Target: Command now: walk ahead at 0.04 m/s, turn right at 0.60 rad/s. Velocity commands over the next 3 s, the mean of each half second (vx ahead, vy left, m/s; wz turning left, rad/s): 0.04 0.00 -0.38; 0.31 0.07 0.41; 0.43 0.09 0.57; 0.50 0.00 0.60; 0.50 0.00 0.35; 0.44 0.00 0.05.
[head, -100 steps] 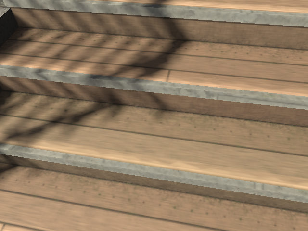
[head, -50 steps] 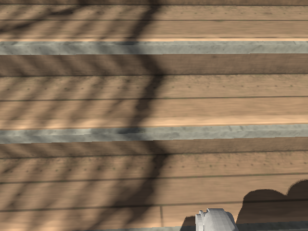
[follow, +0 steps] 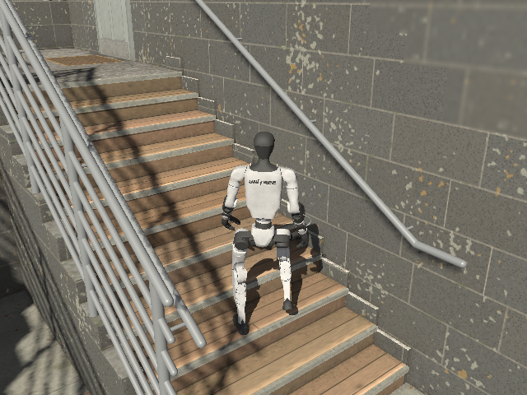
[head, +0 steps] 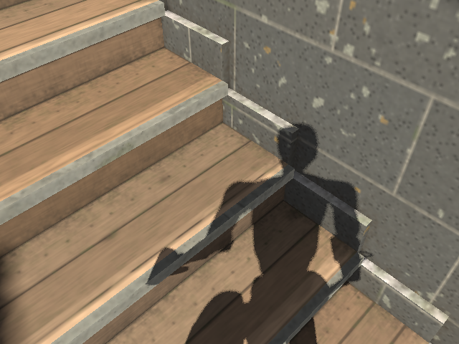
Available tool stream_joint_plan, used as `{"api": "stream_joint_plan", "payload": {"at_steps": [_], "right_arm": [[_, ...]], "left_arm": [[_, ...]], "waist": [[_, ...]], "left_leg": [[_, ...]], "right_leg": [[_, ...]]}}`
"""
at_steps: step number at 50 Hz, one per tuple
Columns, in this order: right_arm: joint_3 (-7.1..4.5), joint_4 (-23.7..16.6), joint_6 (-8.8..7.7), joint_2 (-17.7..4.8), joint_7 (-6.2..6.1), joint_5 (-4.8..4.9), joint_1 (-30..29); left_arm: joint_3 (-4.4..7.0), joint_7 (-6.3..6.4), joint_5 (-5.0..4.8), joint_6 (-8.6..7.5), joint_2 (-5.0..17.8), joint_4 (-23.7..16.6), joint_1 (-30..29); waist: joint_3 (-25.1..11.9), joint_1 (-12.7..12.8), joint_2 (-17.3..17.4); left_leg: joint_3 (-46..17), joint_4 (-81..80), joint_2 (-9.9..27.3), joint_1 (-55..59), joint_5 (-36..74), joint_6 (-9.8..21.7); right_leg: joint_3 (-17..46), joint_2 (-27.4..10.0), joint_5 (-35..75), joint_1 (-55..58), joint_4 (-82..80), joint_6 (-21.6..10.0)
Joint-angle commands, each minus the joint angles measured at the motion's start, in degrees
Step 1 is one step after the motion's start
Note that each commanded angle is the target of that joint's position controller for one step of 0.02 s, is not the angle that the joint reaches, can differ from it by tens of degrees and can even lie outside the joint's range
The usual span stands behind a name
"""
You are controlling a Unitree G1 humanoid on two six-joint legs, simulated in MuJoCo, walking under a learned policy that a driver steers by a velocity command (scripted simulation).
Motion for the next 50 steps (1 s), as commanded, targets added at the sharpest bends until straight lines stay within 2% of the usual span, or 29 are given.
{"api": "stream_joint_plan", "payload": {"at_steps": [1, 3, 4, 5, 7, 9, 10, 11, 12, 13, 16, 17, 18, 19, 20, 21, 23, 27, 28, 29, 32, 35, 41, 42, 43, 45, 47, 49, 50], "right_arm": [[-1.57, -5.21, -2.19, -7.9, -0.73, 0.36, -4.45], [-2.06, -5.69, -2.54, -9.74, -1.06, -0.33, -3.18], [-2.69, -4.75, -2.27, -10.46, -0.53, -0.19, -0.57], [-3.19, -2.84, -0.54, -10.8, 0.84, 2.12, 0.47], [-2.96, -4.26, 2.11, -10.22, 1.85, -2.2, 4.36], [-0.88, -13.03, 0.5, -3.59, 2.18, -0.66, -7.99], [-1.49, -15.41, -0.03, -4.58, 0.98, 2.06, -10.19], [-2.17, -12.03, 1.55, -6.3, -0.16, 4.14, -6.44], [-2.53, -12.68, 2.28, -8.13, -0.5, 3.22, -5.32], [-3.32, -12.44, 3.55, -8.27, -0.8, 2.29, -1.72], [-3.51, -9.02, 9.59, -5.39, -2.24, 1.32, 16.57], [-3.42, -6.71, 10.56, -3.77, -2.59, 0.46, 24.47], [-2.66, -5.48, 10.69, -1.78, -1.96, -1.5, 25.83], [-2.13, -9.52, 9.59, -3.53, -1.49, -0.94, 15.49], [-5.41, -19.05, 8.97, -14.35, -1.75, 1.13, -5.2], [-5.2, -20.97, 8.39, -12.04, -1.06, 2.24, -10.82], [-4.26, -19.27, 6.95, -8.44, -1.05, 2.07, -7.51], [-5.97, -10.93, 4.6, -10.42, -1.64, 1.38, 8.54], [-3.72, -6.23, 2.04, -8.83, 1.14, -3.89, 16.08], [-3.03, -5.34, 1.61, -5.54, 2.67, -4.04, 19.51], [-2.19, -3.52, 2.12, -3.94, 4.94, -1.26, 13.43], [-0.92, -2.33, 1.29, -3.33, 4.48, 0.87, 10.06], [0.81, 3.68, -0.12, -1.55, 4.66, -1.69, 17.86], [0.25, 2.3, -0.16, -3.34, 5.73, -0.45, 14.21], [-4.55, -0.44, 2.53, -11.36, 1.33, 5.59, 11.41], [-4.62, -2.94, 5.51, -8.46, -0.56, 3.14, 8.23], [-5.03, -4.04, 4.94, -7.25, 0.51, 1.3, 5.58], [-5.81, -5.79, 3.35, -7.91, 1.69, 2.43, 1.43], [-5.55, -7.19, 1.37, -5.1, 2.47, 3.42, 0.96]], "left_arm": [[0.42, 0.72, 1.79, -0.28, 1.23, -5.1, -5.03], [0.13, -1.18, 3.51, 0.54, -0.81, -4.48, -5.66], [1.03, -0.48, 1.35, 0.6, 1.09, -5.66, -6.84], [1.62, -0.98, -0.68, 0.4, 1.23, -4.62, -6.72], [4.71, 0.77, -4.84, -1.65, 8.09, 0.64, 3.44], [5.8, 0.98, -1.22, -4.9, 11.08, -1.16, 5.24], [7.01, 1.27, 1.47, -5.72, 13.25, -3.25, 7.94], [5.87, 3.69, -0.08, -1.85, 7.34, -2.87, 11.9], [4.89, 5.28, -0.49, -0.1, 4.17, -5.49, 8.25], [5.09, 5.9, 0.22, 0.46, 6.0, -8.71, 2.51], [4.21, 4.89, -0.53, 0.07, 3.95, -14.14, -11.76], [3.25, 4.14, -1.83, 0.22, 0.59, -14.6, -15.87], [1.46, 3.14, -2.53, 1.71, -6.55, -13.67, -15.62], [0.53, 2.85, -2.69, 3.34, -10.16, -14.74, -10.56], [2.16, 4.01, -1.77, 4.83, -4.93, -15.83, 4.98], [4.2, 4.83, 0.53, 5.08, 2.32, -14.39, 8.39], [5.85, 4.8, 1.19, 4.79, 6.85, -12.17, 7.73], [3.91, 1.03, -1.18, 3.9, 0.16, -11.3, 0.56], [2.83, -0.12, -4.0, 1.13, 0.22, -8.07, 0.6], [2.54, 0.78, -3.17, -0.95, 0.84, -8.56, -0.58], [1.07, 4.1, -1.74, -3.28, -0.56, -8.11, -0.09], [1.11, 1.66, 0.2, -1.29, -0.09, -5.38, 5.17], [-0.61, 1.64, 0.51, -1.7, -1.59, -5.13, -2.98], [-0.26, 1.61, -0.49, -1.03, -0.63, -5.67, -5.16], [-0.63, 2.14, 0.74, 0.69, 0.07, -11.0, -6.1], [-1.47, 3.67, -4.83, 2.73, -0.74, -11.65, -7.55], [-0.22, 6.16, -6.34, 2.62, 0.7, -9.5, 3.03], [2.53, 9.11, -4.28, 1.48, 4.38, -4.79, 23.15], [3.84, 10.0, -2.98, 0.28, 6.66, -2.39, 31.08]], "waist": [[1.33, 1.71, 6.45], [2.66, -0.51, 5.99], [5.5, -1.63, 8.31], [7.72, -0.43, 5.94], [-4.64, -0.49, -5.86], [-9.16, 5.78, -14.6], [-12.5, 10.81, -8.57], [-7.18, 10.25, -14.06], [-4.54, 9.54, -9.09], [-0.6, 4.37, -2.31], [1.2, -7.32, 3.37], [2.12, -11.68, 5.87], [5.98, -12.04, 16.9], [10.31, -2.87, 17.52], [10.24, 10.7, 26.28], [13.22, 13.16, 17.69], [13.31, 11.0, 6.8], [10.33, 3.64, 5.2], [8.39, -3.83, 14.43], [8.18, -5.19, 8.67], [4.35, 0.51, 5.11], [4.37, 3.98, 6.81], [5.96, -1.16, 10.68], [6.48, -1.05, 10.13], [13.24, 2.25, 9.01], [15.38, 1.23, 12.93], [11.88, 6.03, 16.5], [2.22, 16.42, 5.33], [-2.89, 18.48, -1.67]], "left_leg": [[-12.68, -11.39, 15.23, 9.21, -4.67, 7.98], [-7.3, -6.1, 11.77, 1.19, -14.03, 3.96], [-11.5, -7.48, 14.07, 4.2, -19.62, 4.52], [-9.98, -7.08, 12.35, 4.73, -22.63, 6.16], [-4.17, 11.84, 3.64, 2.15, -8.78, 0.64], [-3.8, 33.85, -2.84, -25.67, -25.06, -1.75], [-11.62, 45.49, -4.96, -29.36, -28.81, -3.72], [-9.35, 43.66, 3.07, -31.66, -27.58, -2.8], [-10.87, 39.48, 4.03, -20.95, -25.04, -2.53], [-12.26, 32.36, 4.36, -12.56, -20.5, -1.75], [-11.01, 14.83, 0.93, 11.85, -11.82, 2.17], [-9.12, 6.54, -0.78, 20.8, -0.57, 4.48], [-14.03, -0.91, -1.22, 20.34, 0.2, 7.23], [-31.67, -12.6, 4.44, 8.28, -16.46, 7.77], [-52.13, -26.37, 14.11, -3.02, -29.24, 10.28], [-55.86, -27.72, 15.04, -5.31, -42.8, 10.85], [-48.93, -23.4, 10.89, -1.39, -36.46, 11.12], [-39.76, -18.41, 6.28, 8.67, -24.03, 12.79], [-43.79, -10.48, 5.44, 8.52, -33.87, 12.84], [-48.08, -10.01, 7.04, 14.99, -31.49, 14.67], [-42.92, -9.9, 4.16, 16.35, -20.61, 12.34], [-40.95, -9.7, 1.85, 2.03, -20.95, 15.28], [-50.42, -6.67, 2.7, 11.34, -17.45, 19.3], [-48.28, -10.2, 2.82, 8.06, -14.37, 19.35], [-43.34, -17.42, -1.0, 3.34, -6.06, 16.59], [-35.95, -20.43, -6.1, -5.9, 4.74, 13.83], [-36.57, -13.82, -2.9, -4.82, 16.66, 13.11], [-30.76, 8.18, -9.61, 2.13, 30.19, 9.38], [-27.14, 24.98, -12.75, -5.69, 21.08, 7.13]], "right_leg": [[-1.95, -5.29, -1.92, -0.37, -15.56, 1.59], [-11.3, -4.3, 4.3, 15.35, -30.59, 1.53], [-11.7, -3.16, 0.79, 14.64, -40.51, 2.17], [-19.7, 1.28, -7.84, 20.11, -58.04, 2.85], [-16.88, 1.89, 18.74, 49.55, -57.75, 0.12], [0.21, -9.34, 55.2, 67.54, -49.8, -8.05], [11.01, -17.9, 64.3, 67.47, -49.04, -14.38], [3.68, -10.24, 48.04, 66.96, -50.06, -5.57], [0.0, -7.21, 42.46, 53.62, -50.39, -3.63], [-0.36, -6.1, 35.08, 43.53, -54.22, -2.82], [-3.92, -4.3, 25.4, 25.34, -51.2, -3.68], [-6.45, 0.25, 10.55, 19.22, -43.17, -2.07], [-7.17, 10.03, -21.31, 12.16, -22.44, -0.33], [4.15, 14.87, -20.26, 7.96, -5.74, -0.79], [6.43, 13.98, -16.49, 10.14, -6.79, 0.75], [4.23, 10.49, -9.71, 10.47, -5.74, 2.31], [-3.1, 7.79, -4.46, 10.43, -6.11, 5.18], [-7.16, 5.45, 2.34, 9.32, -13.48, 3.53], [9.73, 10.61, 6.9, -2.21, 0.71, 0.19], [13.71, 11.32, 6.96, -9.87, 2.62, -2.47], [9.63, 9.93, 8.94, -17.28, 5.18, -4.0], [1.24, 6.76, 10.37, -10.14, 8.84, -0.17], [0.81, 3.51, 10.31, -22.05, -1.3, 0.19], [-3.15, 3.73, 8.79, -19.6, -5.51, 1.08], [-9.7, 2.18, 0.6, -5.33, -16.69, 3.77], [-13.33, 4.8, -14.32, 16.58, -35.72, 6.47], [-10.66, 4.18, -9.51, 29.82, -37.47, 4.57], [-11.9, 6.5, -0.48, 46.68, -54.29, 3.65], [-7.7, 0.78, 7.58, 61.45, -56.21, 4.03]]}}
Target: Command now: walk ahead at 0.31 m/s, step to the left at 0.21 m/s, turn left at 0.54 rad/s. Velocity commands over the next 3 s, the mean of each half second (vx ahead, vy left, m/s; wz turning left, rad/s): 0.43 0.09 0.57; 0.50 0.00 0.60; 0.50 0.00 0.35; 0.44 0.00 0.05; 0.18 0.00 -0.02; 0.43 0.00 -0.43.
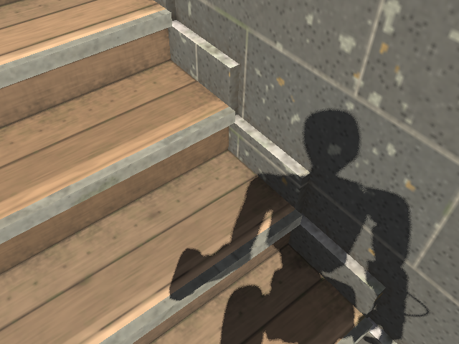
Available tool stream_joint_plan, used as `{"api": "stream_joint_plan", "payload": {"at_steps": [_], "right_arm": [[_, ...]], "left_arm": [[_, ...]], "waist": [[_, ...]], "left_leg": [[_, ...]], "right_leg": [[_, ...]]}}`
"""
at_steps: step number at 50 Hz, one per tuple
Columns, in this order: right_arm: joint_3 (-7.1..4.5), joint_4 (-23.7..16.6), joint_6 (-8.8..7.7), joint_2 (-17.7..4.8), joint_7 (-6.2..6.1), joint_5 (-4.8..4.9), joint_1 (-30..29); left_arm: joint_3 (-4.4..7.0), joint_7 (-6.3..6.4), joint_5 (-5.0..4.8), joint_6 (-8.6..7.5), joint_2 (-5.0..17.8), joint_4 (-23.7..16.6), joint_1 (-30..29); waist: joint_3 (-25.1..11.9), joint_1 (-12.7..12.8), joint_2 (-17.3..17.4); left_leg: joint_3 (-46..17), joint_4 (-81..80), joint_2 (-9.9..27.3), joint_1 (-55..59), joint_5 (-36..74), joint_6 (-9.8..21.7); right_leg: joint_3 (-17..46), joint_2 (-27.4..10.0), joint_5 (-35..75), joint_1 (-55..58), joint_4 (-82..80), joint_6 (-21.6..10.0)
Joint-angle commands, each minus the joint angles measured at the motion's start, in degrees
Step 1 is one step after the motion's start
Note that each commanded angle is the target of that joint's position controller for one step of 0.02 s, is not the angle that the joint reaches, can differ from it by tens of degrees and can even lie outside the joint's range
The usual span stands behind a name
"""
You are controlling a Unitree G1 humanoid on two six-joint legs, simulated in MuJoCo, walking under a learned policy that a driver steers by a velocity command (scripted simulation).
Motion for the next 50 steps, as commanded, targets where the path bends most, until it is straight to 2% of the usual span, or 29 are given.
{"api": "stream_joint_plan", "payload": {"at_steps": [1, 2, 3, 5, 10, 11, 13, 15, 17, 19, 21, 24, 25, 26, 27, 28, 29, 31, 34, 37, 41, 43, 44, 45, 46, 47, 48, 49, 50], "right_arm": [[-0.41, -9.77, -4.05, 0.91, 1.21, 0.86, -14.74], [-1.5, -12.27, -2.94, -2.03, 1.36, 2.9, -4.63], [-1.89, -11.86, -1.21, -5.79, 0.82, 0.2, -5.8], [-1.4, -14.67, 0.57, -4.02, 1.52, -2.81, -12.0], [2.29, -20.12, 2.58, 3.59, 0.93, -0.23, -24.24], [5.06, -17.12, 2.76, 1.37, 6.31, 1.12, -17.22], [2.76, -18.2, 2.73, -4.74, 8.54, -0.34, -19.36], [1.98, -19.39, 3.34, -8.23, 7.61, 0.76, -27.3], [5.45, -20.32, 3.93, -2.85, 5.3, 1.76, -32.21], [7.08, -19.77, 4.52, -3.35, 5.72, 0.44, -35.56], [7.56, -15.33, 4.07, -1.95, 6.54, -0.5, -29.75], [5.77, -10.23, -0.3, -7.45, 6.56, 1.77, -20.46], [4.99, -8.08, -0.59, -8.77, 5.71, 0.77, -14.4], [2.28, -3.26, -1.81, -17.8, 3.03, -0.4, 1.57], [-1.12, 0.35, -2.03, -27.74, 2.25, -3.3, 17.26], [-2.03, 5.1, -3.7, -27.09, 2.88, -3.6, 22.11], [-0.96, 6.63, -3.86, -20.96, 4.83, -1.8, 17.55], [1.14, 7.93, -3.61, -10.01, 6.6, -0.49, 1.53], [1.86, 5.68, -1.34, -6.22, 7.09, -2.31, -14.64], [3.66, 8.68, -3.3, -2.92, 4.57, -5.11, -4.37], [5.0, 15.44, -4.09, -2.47, 5.39, -6.16, 14.95], [4.49, 11.91, -3.63, -3.81, 7.62, -2.71, 7.27], [3.6, 8.49, -4.42, -8.85, 8.23, -1.97, 1.15], [2.08, 7.53, -4.85, -14.39, 8.7, -1.14, -0.37], [0.09, 8.59, -5.25, -18.35, 8.19, 0.43, 0.37], [-0.96, 9.55, -5.35, -17.19, 8.3, -0.71, 1.56], [-0.38, 10.57, -5.31, -10.68, 8.37, -2.2, 2.87], [2.36, 11.74, -4.88, 0.56, 10.32, -6.71, 10.95], [-0.09, 14.11, -3.74, -3.34, 11.33, -2.22, 3.96]], "left_arm": [[5.8, 3.87, 1.41, -1.0, 11.99, 3.77, 31.03], [6.76, 4.81, 3.47, -0.7, 15.53, 0.65, 21.88], [6.56, 4.49, 3.47, -0.62, 11.2, -2.85, 13.33], [5.1, 2.9, 2.22, -1.47, 5.86, -1.12, 8.09], [4.15, -1.25, 4.64, -4.21, 4.05, 9.95, 18.31], [3.45, -4.71, 5.99, -4.97, 6.64, 13.71, 10.26], [3.28, -6.92, 8.65, -5.24, 6.93, 14.14, 2.81], [3.54, -6.41, 7.85, -5.56, 9.87, 14.9, 5.03], [2.32, -5.25, 7.56, -4.95, 7.04, 20.15, 19.54], [3.68, -6.98, 5.83, -3.91, 10.96, 16.86, 10.97], [3.75, -7.86, 3.21, -4.49, 14.52, 13.41, 8.69], [5.2, -8.26, 4.77, -5.59, 19.64, 7.72, 3.06], [5.18, -8.57, 6.07, -4.86, 18.35, 8.33, 6.23], [4.25, -9.63, 7.98, -4.57, 12.37, 4.39, 7.62], [4.31, -11.11, 6.69, -4.28, 9.61, 0.94, 2.9], [3.34, -10.2, 2.94, -4.21, 4.34, 1.48, 3.27], [3.4, -9.02, 1.2, -5.11, 4.5, 2.18, -1.94], [2.06, -7.57, 3.26, -4.5, 3.12, 2.21, -4.62], [1.08, -7.02, 2.47, -2.57, 4.1, 2.03, -3.9], [-1.09, -8.38, 1.62, -2.11, 1.41, 0.89, -9.6], [-3.1, -5.88, 1.28, -2.15, 2.72, -5.51, -28.4], [-3.93, -6.43, 1.98, 0.64, -0.82, -9.32, -37.53], [-4.07, -8.74, 2.28, 0.39, -2.13, -9.65, -29.75], [-2.79, -9.53, 0.94, 0.93, 2.16, -6.71, -22.75], [-1.3, -8.94, 0.66, 1.7, 6.26, -5.69, -15.88], [0.85, -7.33, 0.08, 1.57, 10.39, -3.6, -8.42], [2.03, -6.14, 2.18, 1.73, 10.55, 1.43, 8.12], [1.86, -6.38, 2.66, 2.2, 10.93, 8.34, 19.69], [2.02, -6.07, 4.98, 2.18, 10.68, 8.7, 25.43]], "waist": [[-6.49, 16.21, -9.95], [-13.67, 5.97, -16.06], [-11.48, 4.65, -7.86], [-1.58, 2.85, -5.16], [3.4, 3.9, -3.78], [2.66, -0.11, -17.93], [1.62, -2.41, -6.14], [-3.34, 1.23, -5.14], [-6.05, 6.57, -6.41], [-6.44, 4.68, -1.38], [-8.12, 4.59, -11.2], [-14.76, 0.75, -9.43], [-16.25, -0.96, -7.79], [-24.46, -2.56, 9.07], [-22.09, -6.7, 16.49], [-13.21, -7.14, 16.03], [-4.59, -5.58, 20.72], [-0.74, 5.07, 8.83], [-2.12, 12.72, 0.34], [-1.47, 8.32, 6.72], [-1.23, -1.63, 2.56], [1.19, 0.11, 7.02], [0.56, 6.88, 16.05], [-2.97, 9.43, 14.84], [-4.19, 11.23, 13.91], [-7.78, 12.72, 9.71], [-21.07, 15.65, 3.58], [-32.45, 12.29, -15.86], [-18.23, 17.81, -16.63]], "left_leg": [[-1.49, 38.87, -2.72, -32.26, 0.44, -0.35], [-4.75, 54.65, -0.86, -36.47, 1.3, -3.57], [-1.65, 62.49, 2.91, -40.22, 5.7, -4.83], [2.96, 73.02, 5.29, -45.95, 13.53, -5.34], [1.4, 95.38, 4.66, -59.89, 7.4, -2.58], [-0.05, 93.82, 5.06, -64.82, 11.51, 7.19], [4.05, 83.98, 9.27, -57.9, 17.11, 8.14], [8.1, 73.32, 12.23, -57.63, 15.75, 3.99], [2.12, 78.07, 14.22, -78.09, 9.03, 4.17], [8.54, 47.74, 15.33, -57.45, -6.9, 4.55], [14.07, 48.44, 10.3, -39.21, -10.97, 0.7], [19.08, 23.58, 1.83, -27.1, -7.48, -0.47], [11.3, 13.55, 1.57, -16.76, 3.41, 3.12], [-20.97, 2.67, 10.62, 9.8, 30.48, 14.84], [-50.69, -16.62, 16.95, 25.79, 34.41, 11.14], [-48.95, -17.77, 20.59, 26.52, 28.32, 1.59], [-40.43, -13.31, 18.59, 15.76, 19.39, 0.86], [-30.92, -7.89, 14.48, -1.17, 10.86, 2.16], [-20.02, -16.46, 14.08, -17.47, 16.75, 3.45], [-13.62, -19.87, 10.67, -19.06, 16.77, 4.46], [-16.66, -23.81, 14.4, 3.78, 18.26, 6.98], [-14.23, -41.49, 16.28, -16.45, 28.98, 9.88], [-12.92, -39.37, 18.6, -25.36, 67.83, 12.92], [-11.08, -34.15, 20.04, -18.76, 98.67, 12.59], [-8.59, -27.17, 20.71, -4.24, 110.46, 9.43], [-7.84, -16.42, 19.55, 3.09, 112.7, 7.05], [-8.44, 2.51, 17.16, -1.5, 104.6, 4.32], [-9.21, 21.7, 6.0, -23.95, 50.5, 4.31], [-13.03, 54.87, -1.1, -37.54, 28.66, 2.38]], "right_leg": [[23.14, -19.5, 19.44, 41.49, -11.05, -0.22], [45.75, -28.23, 11.57, 39.59, -22.81, -9.02], [45.57, -27.79, -18.0, 34.65, -26.79, -13.53], [25.75, -19.17, -27.66, 23.43, -23.33, -11.37], [10.51, -18.58, -18.38, 17.17, -21.12, -10.41], [9.7, -12.2, -33.95, 5.54, -25.38, -14.98], [6.72, -15.41, -36.47, -3.13, -30.62, -14.96], [4.33, -16.9, -31.8, 2.44, -33.63, -17.38], [8.34, -22.35, -22.6, 25.8, -29.93, -15.81], [-0.1, -20.88, -16.1, 16.39, -37.3, -14.21], [-5.08, -21.06, -7.7, 12.72, -40.16, -15.61], [-11.62, -19.85, 43.43, 28.89, -22.9, -16.92], [-12.55, -18.14, 59.36, 26.72, -8.68, -15.24], [-8.56, -8.21, 36.3, -2.64, 14.8, -8.79], [4.77, 4.64, -0.16, -28.48, 34.26, -7.03], [21.32, 9.79, 2.46, -41.05, 53.02, -7.95], [21.81, 9.58, 1.74, -47.72, 68.73, -9.15], [19.39, 6.66, 4.02, -47.8, 81.31, -12.84], [9.58, 2.25, 5.85, -40.49, 78.73, -13.73], [1.69, 1.89, 1.31, -39.34, 85.83, -12.46], [-0.97, -1.27, -9.5, -53.3, 63.9, -10.07], [-8.75, -0.9, -11.34, -26.33, 44.66, -8.91], [-12.11, 2.8, -5.86, -6.15, 45.66, -6.12], [-12.19, 6.63, -2.48, -1.39, 44.27, -4.11], [-9.72, 8.63, -5.32, -3.83, 31.65, -3.84], [-6.65, 9.13, -5.76, 1.49, 18.38, -4.87], [5.1, 3.16, 4.35, 22.35, 14.38, -10.04], [35.5, -10.17, 4.2, 46.55, -0.28, -25.63], [55.81, -15.83, -25.05, 33.46, -16.37, -26.96]]}}
Over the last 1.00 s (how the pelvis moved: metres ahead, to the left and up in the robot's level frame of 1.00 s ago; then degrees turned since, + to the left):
0.20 -0.09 -0.01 3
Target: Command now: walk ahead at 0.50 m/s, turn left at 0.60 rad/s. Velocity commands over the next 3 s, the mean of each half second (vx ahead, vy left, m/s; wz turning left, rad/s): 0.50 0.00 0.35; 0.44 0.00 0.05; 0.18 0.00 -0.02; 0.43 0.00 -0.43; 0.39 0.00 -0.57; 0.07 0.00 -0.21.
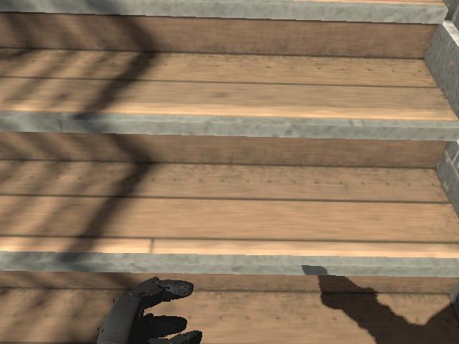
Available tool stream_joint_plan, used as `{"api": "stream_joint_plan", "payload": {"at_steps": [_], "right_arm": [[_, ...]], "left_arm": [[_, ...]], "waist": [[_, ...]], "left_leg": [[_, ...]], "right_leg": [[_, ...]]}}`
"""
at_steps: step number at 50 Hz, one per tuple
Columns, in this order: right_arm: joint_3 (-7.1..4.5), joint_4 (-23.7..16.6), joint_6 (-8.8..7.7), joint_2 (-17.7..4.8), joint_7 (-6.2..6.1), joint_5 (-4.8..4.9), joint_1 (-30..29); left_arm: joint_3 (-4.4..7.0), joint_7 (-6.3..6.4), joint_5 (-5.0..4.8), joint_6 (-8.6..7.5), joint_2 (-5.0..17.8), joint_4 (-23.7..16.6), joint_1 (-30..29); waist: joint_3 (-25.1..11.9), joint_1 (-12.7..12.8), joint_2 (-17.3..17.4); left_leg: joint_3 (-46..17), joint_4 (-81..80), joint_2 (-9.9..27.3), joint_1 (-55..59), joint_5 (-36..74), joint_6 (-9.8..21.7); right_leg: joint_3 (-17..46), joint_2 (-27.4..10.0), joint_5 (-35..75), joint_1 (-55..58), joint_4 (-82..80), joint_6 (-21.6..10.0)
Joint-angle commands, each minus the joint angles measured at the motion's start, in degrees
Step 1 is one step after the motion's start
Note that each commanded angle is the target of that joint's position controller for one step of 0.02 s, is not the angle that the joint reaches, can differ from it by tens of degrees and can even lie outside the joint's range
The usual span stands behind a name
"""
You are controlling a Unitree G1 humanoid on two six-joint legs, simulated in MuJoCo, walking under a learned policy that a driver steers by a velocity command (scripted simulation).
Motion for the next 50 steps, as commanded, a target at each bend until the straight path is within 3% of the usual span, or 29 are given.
{"api": "stream_joint_plan", "payload": {"at_steps": [1, 4, 6, 10, 14, 16, 18, 22, 23, 24, 25, 26, 28, 29, 31, 34, 36, 37, 38, 39, 41, 43, 44, 45, 46, 47, 48, 49, 50], "right_arm": [[-2.87, -0.77, 0.63, -3.82, 1.21, 2.72, -2.37], [-2.44, -4.57, 1.45, -1.66, -3.07, 2.36, -10.62], [-0.8, -7.18, 2.85, 2.55, -3.57, 2.87, -11.95], [3.02, -16.31, 4.01, 4.39, -4.99, 4.43, -26.97], [3.56, -23.77, 6.47, -0.92, -6.62, 3.57, -39.14], [3.92, -27.52, 9.13, -0.67, -5.01, 2.31, -50.78], [4.66, -25.44, 9.61, 2.91, -3.11, 1.8, -45.0], [3.01, -21.3, 8.68, -1.14, -3.88, 1.9, -31.17], [1.82, -18.53, 8.74, -5.22, -4.96, 1.84, -23.02], [1.26, -15.25, 9.12, -8.43, -5.71, 2.94, -12.94], [-0.95, -9.35, 9.15, -12.42, -6.76, 0.63, 1.08], [-3.55, -6.64, 6.92, -15.44, -6.84, 0.42, 6.66], [-2.61, -5.33, 3.27, -8.18, -6.24, 1.86, -9.51], [-1.81, -4.16, 2.95, -4.13, -5.57, 2.48, -13.31], [0.4, -2.67, 3.45, 3.04, -5.04, 0.66, -16.59], [-0.06, -1.68, 3.08, 1.8, -5.28, -1.15, -12.57], [0.8, 0.08, 2.9, 1.82, -5.28, -3.61, -9.95], [0.28, 2.76, -1.13, -2.77, -7.29, 3.71, -4.26], [0.67, 4.0, -2.64, -4.35, -8.14, 5.35, -4.41], [1.41, 1.49, 0.53, -2.55, -4.73, -4.66, -5.76], [0.16, -5.71, 1.49, -9.49, -1.82, -1.6, -13.68], [-1.64, -3.95, -1.26, -16.33, -2.42, 2.51, -4.87], [-2.84, -1.69, -1.52, -14.56, -9.18, 7.08, -3.21], [-2.64, -1.92, -1.67, -15.24, -11.23, 8.61, -3.31], [-2.62, -3.62, -1.84, -12.2, -12.06, 7.44, -2.03], [0.12, -2.32, 0.43, 1.66, -2.62, -2.42, 4.35], [-3.86, -1.81, 1.75, -5.81, -0.6, 3.07, 1.55], [-4.98, -2.86, 1.54, -4.78, -1.57, 5.31, -4.06], [-4.41, -4.56, 1.68, -3.88, -3.03, 4.77, -7.43]], "left_arm": [[5.56, 1.58, 1.44, -0.62, 13.94, 9.73, 31.01], [0.98, -0.74, -0.9, -2.47, -4.09, 15.8, 17.47], [0.29, -0.52, -0.23, -4.37, -7.47, 19.25, 16.46], [2.34, 0.29, 4.43, -4.5, -1.61, 23.63, 22.11], [1.27, -1.37, 6.26, -4.54, 1.31, 27.45, 35.82], [1.55, -3.06, 3.71, -4.35, 3.56, 27.61, 38.33], [1.84, -3.45, 1.08, -5.57, 6.96, 27.0, 39.78], [5.73, -2.81, -0.48, -7.28, 15.92, 25.17, 40.29], [5.93, -3.67, 0.96, -7.49, 14.38, 23.68, 38.82], [5.65, -4.97, 2.57, -7.29, 12.86, 22.18, 40.57], [5.16, -5.99, 3.03, -5.77, 6.6, 22.22, 37.82], [6.33, -6.01, 0.56, -4.95, 5.36, 23.26, 36.4], [6.21, -3.51, 0.3, -5.41, 2.32, 20.79, 29.47], [5.65, -2.37, -0.43, -4.94, 1.32, 18.42, 25.46], [4.1, -1.61, -0.29, -2.88, -0.54, 16.94, 25.04], [2.52, -1.85, -1.46, -1.87, -1.67, 14.74, 19.44], [1.16, -1.33, -1.69, -2.56, -0.53, 10.38, 11.64], [1.46, 4.08, -3.56, -2.39, -2.96, 1.75, 3.31], [1.01, 5.65, -3.04, -2.08, -0.3, -1.22, -0.16], [0.89, 2.03, -2.18, -0.58, 6.63, -0.89, -1.93], [0.9, -1.61, -1.26, 0.85, 5.1, -0.13, -2.22], [1.66, -2.67, -1.47, 0.91, 6.5, -0.56, 2.17], [1.9, 3.07, -2.83, -0.02, 2.19, 7.04, 19.46], [1.91, 4.72, -3.75, -1.76, 2.69, 10.21, 29.24], [3.81, 5.39, -2.32, -2.59, 7.71, 13.12, 34.05], [5.28, 1.31, -0.4, -1.27, 19.28, 13.26, 34.95], [7.41, 0.29, 3.26, -0.91, 19.22, 11.42, 40.08], [7.35, -0.7, 2.48, -2.26, 17.39, 13.03, 33.33], [6.76, -1.19, -0.13, -3.33, 12.78, 14.01, 24.54]], "waist": [[1.92, 11.57, -13.36], [1.02, 1.79, 2.22], [2.81, -2.66, 0.62], [6.12, 0.0, -5.94], [3.81, 4.28, -4.21], [5.5, 5.61, -7.12], [3.41, 2.44, -11.11], [-3.02, -4.45, -16.61], [-10.35, -5.27, -10.15], [-17.07, -7.2, -1.92], [-14.52, -10.92, 9.52], [-7.72, -11.38, 6.96], [2.87, -2.78, 0.11], [2.5, 0.39, -5.41], [0.82, 5.41, -6.83], [4.58, 6.18, 0.65], [7.27, 6.55, -2.46], [16.49, 5.15, -0.09], [19.54, 6.2, -2.41], [0.33, 3.99, -6.73], [4.1, 6.92, 3.2], [0.16, 8.78, 3.83], [-1.43, 11.18, 3.55], [-3.4, 14.48, 4.83], [-4.81, 13.75, 1.33], [-20.8, 8.14, -27.65], [-9.36, 13.78, -17.7], [3.66, 10.14, -15.66], [4.95, 4.89, -10.95]], "left_leg": [[-5.15, 65.25, -4.43, -48.58, 9.52, 2.31], [-1.41, 73.4, 0.47, -49.79, 7.66, 7.16], [0.98, 69.5, 3.42, -54.41, 5.47, 8.8], [9.92, 77.68, 6.12, -66.82, -16.17, 9.22], [14.16, 55.05, 9.33, -71.21, -3.41, 9.45], [22.15, 42.42, 10.13, -55.42, -15.03, 6.45], [27.27, 40.46, 6.22, -42.82, -14.31, 4.68], [25.74, 14.43, -0.96, -26.3, -14.74, 2.21], [18.14, 17.14, 2.11, -3.15, 7.31, 5.95], [3.06, 4.44, 6.57, 13.69, 0.06, 9.21], [-18.41, -15.08, 14.64, 19.51, -2.55, 14.04], [-30.51, -22.67, 18.06, 11.13, -14.74, 13.53], [-19.2, -19.76, 16.55, -2.95, -15.81, 9.66], [-11.75, -19.15, 15.81, -3.08, -6.45, 7.09], [-2.23, -21.08, 14.5, -4.11, 3.09, 4.54], [6.98, -28.41, 12.26, -7.04, -4.57, 5.66], [9.74, -30.52, 11.91, -9.4, -9.0, 3.95], [9.89, -38.98, 15.32, -15.68, -14.49, 1.37], [12.21, -41.71, 12.88, -18.16, -20.02, -0.2], [11.41, -36.71, 12.66, -7.62, -13.28, 0.58], [16.86, -48.82, 11.18, -28.95, 8.08, 5.68], [18.17, -38.93, 14.45, -6.54, 57.73, 6.81], [21.62, -28.87, 13.64, 7.14, 75.82, 2.43], [21.36, -16.31, 12.87, 11.53, 77.03, -0.09], [18.25, -2.4, 10.26, 6.2, 60.15, -2.56], [9.74, 20.19, -1.72, -24.73, -6.9, -3.72], [-7.0, 42.34, -6.99, -31.75, -5.38, -2.88], [-7.34, 50.18, -7.31, -40.63, -1.82, -1.49], [-3.41, 56.53, -5.6, -43.85, -1.9, -0.21]], "right_leg": [[58.65, -19.07, -14.76, 42.14, -46.03, -16.45], [34.07, -19.49, 10.68, 29.82, -42.09, -12.94], [17.89, -14.41, 18.15, 29.01, -42.9, -8.8], [9.99, -14.61, 15.78, 29.74, -52.86, -9.56], [8.67, -14.36, 16.73, 37.95, -58.2, -8.28], [5.08, -15.82, 29.35, 28.26, -65.6, -9.4], [2.15, -16.72, 62.35, 31.35, -61.53, -11.77], [2.04, -19.04, 110.48, 58.05, -46.15, -7.2], [3.11, -16.54, 106.61, 41.07, -35.13, -5.44], [7.97, -11.93, 86.99, 25.06, -23.44, -5.41], [11.64, -2.6, 26.28, 10.32, -1.15, -3.27], [24.2, 1.32, 24.13, 1.67, 31.32, -3.2], [26.7, 2.17, 23.66, -9.97, 51.09, -5.18], [26.7, 2.51, 23.33, -12.94, 51.14, -7.39], [22.51, -0.87, 23.32, -18.38, 52.64, -9.01], [13.94, -2.42, 11.01, -24.73, 63.39, -9.33], [13.95, -3.25, 12.1, -30.05, 63.99, -12.41], [13.06, -2.05, 5.6, -24.65, 61.45, -5.71], [10.18, -4.84, 3.76, -22.66, 48.66, -3.52], [12.53, -9.05, 19.53, -21.27, 35.63, -7.41], [2.93, -4.94, 16.23, 10.49, 26.86, -5.38], [-1.68, 0.6, 11.34, 12.47, 13.43, -1.06], [-4.73, 1.45, -2.64, 17.5, 5.41, -3.67], [-3.97, 3.4, 3.23, 24.87, -9.22, -3.25], [9.31, 0.09, 10.26, 33.8, -15.85, -4.44], [51.59, -17.2, 38.26, 56.22, -31.02, -23.81], [66.17, -19.61, 21.67, 47.13, -41.47, -16.56], [54.33, -17.65, 19.73, 36.55, -40.49, -12.63], [46.23, -16.22, 23.09, 31.46, -37.86, -12.12]]}}
Over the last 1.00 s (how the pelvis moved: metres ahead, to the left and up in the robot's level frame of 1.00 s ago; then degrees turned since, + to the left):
0.42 0.22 0.24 36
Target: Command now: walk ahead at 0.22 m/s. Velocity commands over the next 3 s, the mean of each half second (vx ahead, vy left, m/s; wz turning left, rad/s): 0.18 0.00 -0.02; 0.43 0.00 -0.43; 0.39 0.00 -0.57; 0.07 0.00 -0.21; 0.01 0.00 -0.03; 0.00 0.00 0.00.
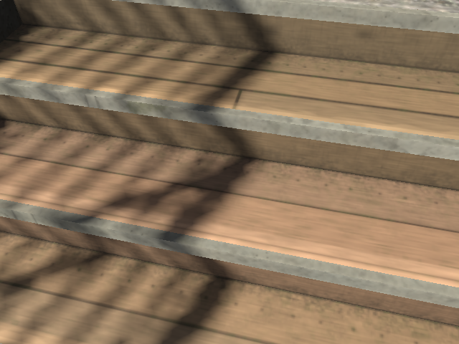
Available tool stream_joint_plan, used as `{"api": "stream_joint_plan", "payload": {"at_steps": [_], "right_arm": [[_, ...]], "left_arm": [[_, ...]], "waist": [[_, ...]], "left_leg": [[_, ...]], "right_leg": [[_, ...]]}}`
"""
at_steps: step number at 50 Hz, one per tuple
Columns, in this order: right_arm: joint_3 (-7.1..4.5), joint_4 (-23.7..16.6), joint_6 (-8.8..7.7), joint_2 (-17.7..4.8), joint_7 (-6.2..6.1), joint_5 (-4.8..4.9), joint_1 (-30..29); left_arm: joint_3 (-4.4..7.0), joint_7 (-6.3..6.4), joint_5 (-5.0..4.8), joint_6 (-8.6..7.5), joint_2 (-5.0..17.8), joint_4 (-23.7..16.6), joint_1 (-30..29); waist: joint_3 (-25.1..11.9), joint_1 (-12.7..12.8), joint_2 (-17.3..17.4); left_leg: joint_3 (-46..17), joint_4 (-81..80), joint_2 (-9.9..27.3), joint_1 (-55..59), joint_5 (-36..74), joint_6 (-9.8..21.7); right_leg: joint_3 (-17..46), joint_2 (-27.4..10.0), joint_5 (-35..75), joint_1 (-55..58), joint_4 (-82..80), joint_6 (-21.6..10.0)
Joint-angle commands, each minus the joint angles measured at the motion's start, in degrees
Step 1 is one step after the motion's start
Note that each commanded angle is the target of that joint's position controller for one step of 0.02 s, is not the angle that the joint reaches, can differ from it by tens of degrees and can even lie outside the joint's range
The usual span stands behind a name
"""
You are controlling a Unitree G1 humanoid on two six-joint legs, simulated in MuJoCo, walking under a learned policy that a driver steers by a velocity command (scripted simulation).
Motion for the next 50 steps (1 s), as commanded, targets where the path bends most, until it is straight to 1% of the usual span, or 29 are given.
{"api": "stream_joint_plan", "payload": {"at_steps": [1, 2, 3, 8, 10, 11, 13, 17, 18, 19, 21, 22, 24, 25, 26, 27, 28, 29, 32, 33, 34, 35, 36, 37, 39, 41, 45, 46, 50], "right_arm": [[-0.78, -3.71, -0.04, -0.11, -1.2, -1.46, 0.17], [1.19, -10.95, 0.42, 4.84, -4.58, -4.98, -1.35], [2.01, -11.89, 1.11, 5.76, -5.38, -3.88, -1.53], [2.74, -15.66, 2.0, 3.58, -6.89, -2.01, -2.53], [2.47, -14.28, 2.52, 3.9, -7.04, -1.11, -1.65], [2.42, -15.64, 2.87, -1.21, -3.21, -0.1, -8.29], [0.36, -14.64, 3.0, -6.08, -3.42, -1.57, -9.6], [2.63, -12.52, 1.87, -0.47, -4.36, -4.27, -14.92], [3.23, -18.62, 3.16, 6.81, -5.59, -3.5, -19.6], [4.26, -20.45, 3.43, 7.97, -5.8, -2.67, -23.74], [3.97, -24.65, 3.87, 6.34, -5.88, -2.12, -26.5], [6.36, -21.03, 3.79, 4.45, -4.12, -3.47, -25.89], [7.09, -24.84, 2.71, 4.18, -3.47, -4.09, -32.74], [7.46, -26.28, 3.57, 3.82, -3.76, -3.88, -36.28], [7.68, -26.47, 5.14, 4.01, -2.94, -4.67, -37.84], [8.59, -29.41, 6.76, 4.72, -1.89, -3.94, -46.16], [8.37, -26.8, 7.04, 5.72, -0.36, -3.24, -39.44], [7.37, -23.94, 7.21, 2.54, 0.32, -2.55, -33.5], [5.43, -20.16, 5.11, -2.31, -0.26, -0.69, -22.72], [4.25, -16.1, 4.37, -5.09, -1.41, -2.65, -8.59], [3.17, -11.54, 4.07, -9.83, -2.33, -3.43, 7.34], [0.85, -7.23, 3.3, -14.41, -3.06, -3.92, 15.02], [1.16, -4.13, 1.69, -14.32, -2.9, -3.09, 11.6], [1.01, -4.34, 0.69, -13.05, -2.58, -1.01, 0.91], [4.06, -3.95, 1.41, 0.64, -1.86, -1.1, -9.35], [5.43, -3.28, 1.77, 6.4, -2.38, -1.79, -13.21], [4.8, -1.06, 0.15, 4.64, -3.03, -4.28, -9.95], [4.59, -0.01, 0.24, 3.21, -3.15, -5.07, -6.85], [6.18, 7.28, 0.61, 3.85, -2.15, -7.78, 10.14]], "left_arm": [[3.24, -0.65, -1.25, -1.29, 6.46, 6.4, 9.13], [2.13, 3.39, -3.64, -2.34, -3.2, 11.31, 13.04], [1.43, 4.97, -3.16, -3.22, -4.27, 13.25, 13.44], [3.28, 6.23, -2.82, -5.11, 2.23, 15.14, 18.28], [2.64, 6.05, -2.6, -4.91, 0.1, 13.36, 20.23], [1.63, 1.75, 1.66, -4.13, 2.47, 5.76, 7.27], [2.72, 0.35, 1.98, -3.91, 5.06, 3.92, 9.77], [2.32, -0.2, 3.12, -2.68, 2.45, 14.59, 34.77], [4.34, 4.51, -3.45, -3.81, 3.11, 13.77, 34.21], [3.69, 6.17, -3.63, -4.31, 2.82, 14.48, 33.85], [4.84, 7.31, -1.82, -5.46, 5.19, 13.8, 32.13], [1.7, 2.86, 5.17, -3.98, -1.4, 17.79, 38.34], [1.96, 1.26, 7.35, -2.79, -1.1, 18.59, 38.05], [1.68, 0.19, 7.27, -2.15, -0.6, 18.38, 36.76], [2.12, -1.75, 4.56, -1.4, 1.19, 13.26, 24.23], [1.74, -3.44, 2.66, -1.41, 2.13, 14.95, 26.25], [1.42, -3.64, 0.15, -2.45, 2.91, 12.68, 24.36], [1.85, -3.97, -0.76, -3.29, 5.95, 12.19, 22.47], [4.51, -3.21, -0.53, -5.66, 14.56, 12.36, 22.38], [4.49, -2.7, 0.79, -5.64, 10.07, 12.59, 23.43], [2.41, -3.86, 2.04, -5.55, 0.85, 9.7, 27.91], [4.24, -4.85, -0.06, -4.28, 3.01, 11.54, 23.99], [5.18, -4.69, -0.99, -3.81, 1.98, 12.29, 19.69], [4.84, -4.07, -0.49, -3.42, 0.55, 13.25, 20.27], [3.98, -3.28, 0.05, -2.96, 0.76, 12.74, 16.93], [3.09, -2.58, -1.29, -1.09, -1.63, 11.97, 14.44], [2.82, -3.93, -1.77, -0.98, 0.57, 10.32, 8.25], [2.92, -4.64, -1.75, -0.66, 1.57, 10.77, 7.08], [1.02, -2.98, -1.8, -0.11, 1.55, 4.83, -5.78]], "waist": [[-0.7, -2.36, -3.21], [3.37, -6.87, 3.91], [5.96, -7.94, 1.37], [7.13, -7.65, -0.29], [3.62, -6.19, -2.44], [-4.93, -5.05, -15.34], [-1.88, -2.06, -5.57], [4.94, 5.59, -5.3], [8.04, 2.61, -1.27], [10.45, 3.97, -3.43], [13.14, 3.81, -5.89], [7.4, 8.62, -14.03], [6.8, 7.91, -3.73], [5.92, 6.9, -2.72], [5.67, 2.01, -2.76], [7.54, 2.55, -8.39], [6.48, -0.34, -12.78], [4.01, -3.4, -11.02], [-5.82, -7.77, -14.5], [-17.64, -10.64, -5.13], [-29.08, -11.95, 15.79], [-19.5, -15.1, 17.89], [-4.63, -12.7, 16.66], [-0.34, -6.63, 13.78], [-2.45, -1.54, -2.23], [0.54, 1.34, -2.39], [2.47, 2.57, -2.69], [2.91, 0.88, 2.59], [4.27, -3.31, -1.36]], "left_leg": [[-7.41, 32.13, -2.51, -30.42, 2.4, 4.53], [1.08, 33.32, 0.11, -25.17, 0.6, 0.84], [3.42, 34.64, 0.72, -27.9, -0.2, -0.45], [7.96, 23.61, 4.99, -30.87, 1.07, -2.4], [10.87, 28.71, 4.96, -29.89, 3.36, -2.89], [4.7, 35.93, 6.2, -34.78, -2.53, -3.47], [1.2, 40.33, 4.14, -42.5, -4.13, -3.8], [5.99, 37.16, 8.52, -64.41, -4.98, -0.15], [13.98, 34.99, 8.43, -57.27, -7.67, -2.91], [14.22, 39.4, 8.96, -60.29, -10.4, -3.38], [11.18, 43.98, 11.0, -68.55, -16.4, -3.72], [1.88, 44.5, 12.61, -82.39, -15.42, 2.65], [7.04, 34.43, 14.08, -84.88, -18.28, 6.14], [8.76, 25.94, 15.79, -77.07, -12.09, 7.34], [15.69, 13.46, 16.2, -51.08, -8.78, 7.63], [15.04, 14.16, 13.47, -31.83, -21.52, 5.47], [17.27, 19.25, 11.4, -23.97, -19.92, 3.31], [18.76, 15.5, 9.03, -21.53, -15.58, 3.53], [19.27, -10.2, 1.06, -4.18, -15.57, 3.26], [4.64, -11.96, 8.73, 19.51, 9.18, 8.81], [-28.53, -36.91, 23.04, 38.9, -1.3, 15.3], [-45.43, -48.67, 26.08, 29.25, -30.72, 11.71], [-38.05, -49.99, 23.4, 14.73, -45.91, 6.79], [-26.53, -47.14, 22.85, 5.38, -39.33, 8.26], [-17.13, -46.61, 24.56, 1.03, -21.8, 7.94], [-8.38, -50.04, 23.17, -1.43, -11.04, 4.5], [13.3, -54.51, 17.93, 0.28, -2.98, 3.17], [13.62, -56.64, 17.89, 2.68, -2.42, 6.21], [15.87, -57.23, 19.69, 22.6, -0.91, 5.95]], "right_leg": [[35.93, -14.52, 26.31, 23.52, -35.05, -9.97], [28.14, -11.12, 7.83, 20.77, -36.57, -6.17], [23.97, -10.13, 6.09, 18.33, -38.79, -5.1], [15.38, -10.1, 29.15, 21.53, -43.26, -5.6], [14.92, -11.18, 38.97, 25.31, -42.45, -7.33], [15.86, -11.89, 41.14, 25.67, -44.46, -9.37], [20.12, -15.32, 37.1, 32.75, -44.37, -12.42], [22.69, -16.71, 11.84, 51.65, -46.43, -13.15], [23.95, -15.53, 2.81, 47.93, -49.22, -10.87], [25.87, -16.03, 2.17, 46.43, -51.67, -11.62], [28.58, -18.95, 2.58, 51.13, -54.07, -12.09], [28.07, -21.96, 10.69, 61.28, -48.53, -12.4], [24.67, -20.78, 11.76, 61.79, -50.65, -10.68], [24.25, -19.46, 11.99, 53.44, -54.85, -10.22], [16.66, -16.4, 10.17, 30.91, -62.65, -10.57], [15.67, -16.68, 6.29, 10.43, -69.09, -10.39], [13.82, -18.22, 12.95, 10.77, -68.28, -10.18], [11.81, -17.9, 33.53, 16.72, -64.16, -9.81], [7.78, -15.72, 86.37, 37.56, -47.34, -4.62], [9.5, -12.65, 72.57, 25.3, -28.09, -0.39], [14.75, -0.68, 20.99, 4.37, -10.82, -0.67], [25.46, 1.65, 23.87, -5.89, 19.29, -1.41], [25.93, 1.39, 27.93, -12.23, 34.77, -2.58], [21.09, -0.23, 28.72, -12.7, 44.28, -3.28], [19.89, -2.16, 32.34, -13.21, 55.14, -7.74], [22.36, -2.54, 30.79, -15.23, 52.2, -10.74], [16.71, -3.58, 29.15, -18.65, 48.48, -11.45], [13.68, -2.09, 24.75, -21.91, 61.34, -11.64], [14.82, -2.31, 21.49, -44.3, 61.75, -15.71]]}}
Over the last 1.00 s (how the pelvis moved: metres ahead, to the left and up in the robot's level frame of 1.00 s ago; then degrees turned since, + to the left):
0.56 0.03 0.34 10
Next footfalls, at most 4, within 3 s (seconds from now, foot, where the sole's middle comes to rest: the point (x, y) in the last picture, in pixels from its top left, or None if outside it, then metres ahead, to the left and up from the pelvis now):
0.64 left None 0.44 0.23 -0.52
1.24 right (285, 221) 0.68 -0.07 -0.36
1.76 left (250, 96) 0.96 0.02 -0.20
2.54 right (321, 209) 0.72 -0.16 -0.36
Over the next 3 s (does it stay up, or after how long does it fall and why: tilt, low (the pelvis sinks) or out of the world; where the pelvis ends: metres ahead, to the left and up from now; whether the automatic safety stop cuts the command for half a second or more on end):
stays up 0.72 -0.05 0.42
